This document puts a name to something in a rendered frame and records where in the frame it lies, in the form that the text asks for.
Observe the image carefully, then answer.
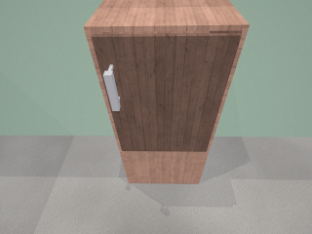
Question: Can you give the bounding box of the handle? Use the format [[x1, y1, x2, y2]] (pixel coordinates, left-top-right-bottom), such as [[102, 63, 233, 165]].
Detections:
[[103, 64, 121, 111]]

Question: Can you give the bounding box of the cupboard door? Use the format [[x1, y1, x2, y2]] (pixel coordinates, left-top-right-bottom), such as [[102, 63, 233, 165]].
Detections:
[[91, 32, 242, 152]]

